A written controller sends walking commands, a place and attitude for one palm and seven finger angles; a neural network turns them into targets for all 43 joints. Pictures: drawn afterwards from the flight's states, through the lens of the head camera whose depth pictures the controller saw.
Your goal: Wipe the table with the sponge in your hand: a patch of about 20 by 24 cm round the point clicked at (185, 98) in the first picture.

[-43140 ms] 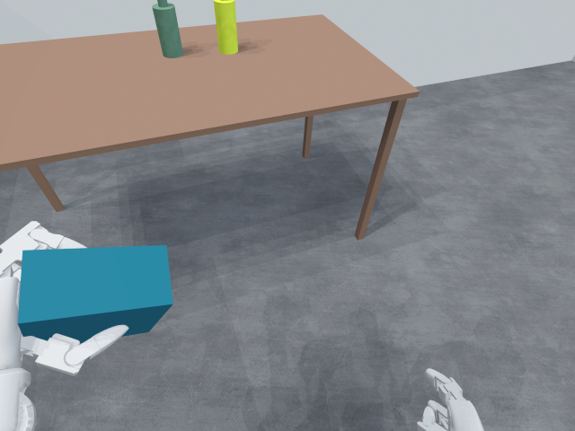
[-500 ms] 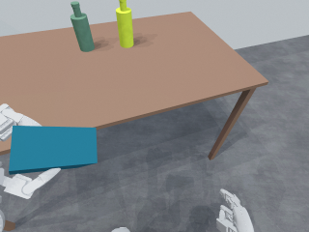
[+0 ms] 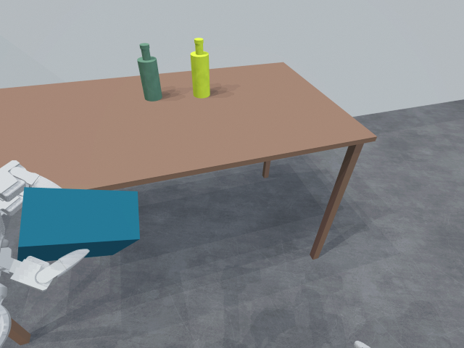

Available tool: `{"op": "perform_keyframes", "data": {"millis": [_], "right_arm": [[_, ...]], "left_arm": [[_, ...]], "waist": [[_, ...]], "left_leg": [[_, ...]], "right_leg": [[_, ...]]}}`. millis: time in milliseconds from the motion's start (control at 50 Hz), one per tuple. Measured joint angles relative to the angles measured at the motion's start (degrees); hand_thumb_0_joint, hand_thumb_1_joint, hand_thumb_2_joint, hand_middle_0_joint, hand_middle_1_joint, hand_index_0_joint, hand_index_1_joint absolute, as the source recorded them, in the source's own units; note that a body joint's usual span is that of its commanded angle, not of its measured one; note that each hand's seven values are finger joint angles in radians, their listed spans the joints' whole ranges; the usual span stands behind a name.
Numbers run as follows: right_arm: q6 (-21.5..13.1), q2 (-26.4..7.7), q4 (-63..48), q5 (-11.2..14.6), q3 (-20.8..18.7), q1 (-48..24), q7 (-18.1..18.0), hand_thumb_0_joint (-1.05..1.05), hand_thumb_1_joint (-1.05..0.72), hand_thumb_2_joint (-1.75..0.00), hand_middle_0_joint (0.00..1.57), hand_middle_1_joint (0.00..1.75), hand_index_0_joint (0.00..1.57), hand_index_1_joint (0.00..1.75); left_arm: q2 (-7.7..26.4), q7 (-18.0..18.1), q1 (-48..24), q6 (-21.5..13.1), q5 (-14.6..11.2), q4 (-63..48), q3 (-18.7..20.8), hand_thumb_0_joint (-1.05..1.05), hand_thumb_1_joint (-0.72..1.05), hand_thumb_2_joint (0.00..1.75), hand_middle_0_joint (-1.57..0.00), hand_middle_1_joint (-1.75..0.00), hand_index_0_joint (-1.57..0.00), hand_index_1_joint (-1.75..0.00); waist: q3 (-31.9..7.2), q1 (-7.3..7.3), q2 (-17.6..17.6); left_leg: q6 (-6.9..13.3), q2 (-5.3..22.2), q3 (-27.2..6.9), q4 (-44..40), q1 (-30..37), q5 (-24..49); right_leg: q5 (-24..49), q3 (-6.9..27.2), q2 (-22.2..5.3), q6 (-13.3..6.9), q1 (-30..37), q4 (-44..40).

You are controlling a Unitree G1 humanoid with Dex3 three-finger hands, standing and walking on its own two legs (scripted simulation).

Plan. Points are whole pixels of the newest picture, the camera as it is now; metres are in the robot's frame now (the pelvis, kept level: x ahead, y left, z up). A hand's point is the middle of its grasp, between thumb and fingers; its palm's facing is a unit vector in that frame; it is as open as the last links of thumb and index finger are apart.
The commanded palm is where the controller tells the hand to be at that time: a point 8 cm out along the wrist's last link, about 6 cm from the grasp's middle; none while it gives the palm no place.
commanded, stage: stop stepping back and stand still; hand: left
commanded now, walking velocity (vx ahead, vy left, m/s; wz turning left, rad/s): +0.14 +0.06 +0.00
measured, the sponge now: (93, 227) +0.23 +0.20 +0.17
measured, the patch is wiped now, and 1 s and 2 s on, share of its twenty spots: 1.00 1.00 1.00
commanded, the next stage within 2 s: stand and wait in 0.36 s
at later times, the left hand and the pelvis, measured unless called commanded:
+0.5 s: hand (64, 251) +0.19 +0.22 +0.18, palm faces +0.41 -0.83 -0.38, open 10.2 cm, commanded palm +0.13 +0.25 +0.20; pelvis -0.04 -0.03 +0.00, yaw -1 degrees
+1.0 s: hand (111, 229) +0.23 +0.18 +0.17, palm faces +0.32 -0.84 -0.43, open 10.2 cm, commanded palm +0.17 +0.23 +0.20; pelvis +0.01 -0.05 +0.01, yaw +0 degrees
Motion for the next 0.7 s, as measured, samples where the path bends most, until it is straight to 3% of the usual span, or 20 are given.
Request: {"op": "perform_keyframes", "data": {"millis": [20, 60, 120, 160, 220, 260, 320, 360, 420, 460, 480, 540, 580, 620, 660, 700], "right_arm": [[0.43, -0.08, -0.49, -0.05, 0.46, -0.19, -0.02, 0.02, -0.90, -0.90, 0.20, 0.30, 0.20, 0.30], [2.20, -0.82, 0.91, -0.04, 0.40, -3.31, 0.01, 0.02, -0.90, -0.90, 0.21, 0.30, 0.20, 0.30], [4.51, -0.67, 2.78, -0.30, -0.01, -7.48, 0.74, 0.02, -0.90, -0.90, 0.21, 0.30, 0.21, 0.30], [5.21, 0.26, 2.02, -0.50, 0.32, -8.48, 1.08, 0.02, -0.90, -0.90, 0.21, 0.30, 0.21, 0.30], [4.28, 0.59, -0.96, -1.07, 1.30, -8.52, 0.41, 0.02, -0.90, -0.90, 0.21, 0.30, 0.21, 0.30], [2.81, 1.21, -1.78, -1.33, 1.26, -8.83, -0.19, 0.02, -0.90, -0.90, 0.21, 0.30, 0.21, 0.30], [0.94, 2.36, -1.46, -0.96, 1.13, -7.53, 0.01, 0.02, -0.90, -0.90, 0.21, 0.30, 0.20, 0.30], [0.51, 2.42, -0.90, -0.71, 1.59, -6.70, 0.29, 0.02, -0.90, -0.90, 0.21, 0.30, 0.20, 0.30], [1.02, 2.03, -1.52, -0.70, 2.37, -6.35, 0.27, 0.02, -0.90, -0.90, 0.21, 0.30, 0.21, 0.30], [1.65, 1.70, -3.04, -0.79, 2.54, -6.64, 0.39, 0.02, -0.90, -0.90, 0.21, 0.30, 0.21, 0.30], [2.02, 1.06, -3.15, -0.75, 2.23, -7.49, 0.56, 0.02, -0.90, -0.90, 0.21, 0.30, 0.21, 0.30], [3.45, -0.68, -0.92, -0.63, 0.74, -9.61, 0.89, 0.02, -0.90, -0.90, 0.21, 0.30, 0.21, 0.30], [4.21, -0.74, -0.27, -0.74, 0.34, -9.95, 0.95, 0.02, -0.90, -0.90, 0.21, 0.30, 0.21, 0.30], [4.29, -1.17, -1.55, -1.09, 0.28, -9.78, 0.47, 0.02, -0.90, -0.90, 0.21, 0.30, 0.21, 0.30], [4.03, -0.66, -2.18, -1.25, -0.28, -10.12, -0.24, 0.02, -0.90, -0.90, 0.21, 0.30, 0.21, 0.30], [3.57, 0.24, -2.56, -1.00, -0.32, -9.93, -0.55, 0.02, -0.90, -0.90, 0.21, 0.30, 0.20, 0.30]], "left_arm": [[0.55, -0.06, -1.73, 0.11, -0.12, 0.47, 0.64, -0.01, -0.53, 1.08, -0.72, -1.34, -0.75, -1.33], [-1.16, -0.59, -4.91, 0.46, -0.22, 2.31, 0.25, -0.01, -0.53, 1.08, -0.72, -1.35, -0.75, -1.33], [-3.96, -1.76, -4.27, 1.09, -0.37, 3.45, -1.40, -0.01, -0.53, 1.08, -0.71, -1.35, -0.75, -1.34], [-4.27, -1.74, -0.19, 1.72, -0.37, 1.08, -2.16, -0.01, -0.53, 1.08, -0.71, -1.35, -0.75, -1.34], [-3.50, -0.84, 6.53, 2.00, -0.19, -5.34, -3.09, -0.01, -0.53, 1.08, -0.71, -1.35, -0.75, -1.34], [-1.84, -0.01, 7.70, 1.66, 0.37, -7.44, -3.10, -0.01, -0.53, 1.08, -0.72, -1.35, -0.75, -1.33], [0.35, 0.85, 4.69, 1.06, 1.38, -5.93, -2.54, -0.01, -0.54, 1.08, -0.72, -1.34, -0.75, -1.33], [0.50, 1.61, 2.01, 0.61, 1.18, -3.48, -1.68, -0.01, -0.54, 1.08, -0.72, -1.34, -0.75, -1.33], [-0.33, 2.49, -0.49, 0.47, 0.33, 0.26, 0.17, -0.01, -0.54, 1.08, -0.72, -1.34, -0.75, -1.33], [-0.28, 2.45, -0.97, 0.85, 0.13, 1.28, 0.97, -0.01, -0.53, 1.08, -0.72, -1.35, -0.75, -1.34], [-1.16, 2.10, -1.25, 0.88, 0.24, 1.70, 0.49, -0.01, -0.53, 1.08, -0.71, -1.35, -0.75, -1.34], [-4.88, 0.55, -0.76, 1.77, 0.12, 1.72, -3.73, -0.01, -0.53, 1.08, -0.71, -1.35, -0.74, -1.34], [-5.49, 0.10, 1.85, 2.25, 0.01, -0.83, -5.15, -0.01, -0.53, 1.08, -0.71, -1.35, -0.75, -1.34], [-4.73, 0.37, 4.72, 2.00, -0.08, -4.74, -5.06, -0.01, -0.53, 1.08, -0.72, -1.35, -0.75, -1.34], [-2.75, 1.26, 5.35, 1.46, 0.07, -6.84, -4.04, -0.01, -0.54, 1.08, -0.72, -1.35, -0.75, -1.34], [-0.98, 2.15, 4.76, 1.17, 0.28, -6.95, -2.71, -0.01, -0.54, 1.08, -0.72, -1.35, -0.75, -1.33]], "waist": [[1.27, 0.31, 0.12], [4.17, 0.87, 2.57], [6.31, 0.54, 2.71], [5.96, -0.04, 0.75], [4.67, -0.25, -0.56], [4.91, 0.08, -1.48], [3.80, 0.62, -1.92], [2.71, 0.53, -0.90], [2.47, 0.47, 0.90], [3.28, 0.68, 0.92], [4.32, 0.93, 1.78], [6.59, 1.06, 3.34], [6.67, 1.43, 1.41], [6.66, 1.05, 0.41], [7.48, 1.08, -1.33], [7.62, 1.38, -2.64]], "left_leg": [[1.32, -0.06, -0.19, 4.50, -2.09, -2.13], [3.20, -0.05, -2.23, 17.81, -8.50, -4.26], [3.79, -1.93, -1.06, 27.76, -14.70, -0.41], [4.31, -2.23, 1.63, 23.22, -14.66, 0.56], [5.55, -1.71, 2.75, 6.05, -9.57, -1.83], [4.43, -1.52, 3.25, 4.61, -9.69, 2.52], [3.32, -1.61, 2.73, 0.84, -8.10, 6.62], [2.71, -1.03, 1.41, -2.29, -7.06, 8.47], [1.53, 0.03, 0.24, -3.70, -6.68, 9.24], [1.64, 0.07, 0.28, 0.44, -8.70, 6.81], [2.18, 0.32, -0.34, 4.65, -10.40, 4.93], [2.75, -0.50, -0.76, 14.93, -14.09, 1.99], [3.16, -1.33, 0.94, 11.71, -12.98, 3.09], [3.30, -1.41, 0.45, 2.41, -9.83, 5.83], [1.32, -2.13, 0.76, 1.53, -9.32, 7.84], [0.59, -2.81, 1.25, 0.29, -8.31, 8.03]], "right_leg": [[2.13, 0.10, -0.49, -0.30, 2.70, -6.05], [3.86, -1.00, 0.77, -1.87, 0.82, -4.10], [6.25, -0.69, 1.02, -2.91, 0.30, -4.94], [7.29, 0.09, 0.42, -2.97, -0.03, -6.39], [2.08, -1.03, -0.12, -2.56, -2.21, -4.81], [-5.39, 0.34, 0.13, -1.14, -5.10, 3.93], [-6.14, 1.87, 0.22, 0.10, -7.00, 17.79], [-5.65, 0.86, -0.40, 0.41, -4.44, 14.54], [-5.30, -0.24, -0.82, 0.45, 3.03, -1.87], [0.13, 0.00, -1.01, -0.38, 7.71, -12.59], [5.71, -0.19, -0.48, -0.73, 7.42, -12.93], [5.42, -1.20, 0.27, -0.84, 8.07, -11.71], [4.32, -0.29, -0.28, -0.69, 8.25, -11.67], [2.89, 0.00, -0.18, -0.50, 7.27, -9.55], [-0.31, 1.19, -0.62, -0.15, 6.05, -5.88], [-2.95, 2.38, -0.54, 0.37, 5.91, -4.88]]}}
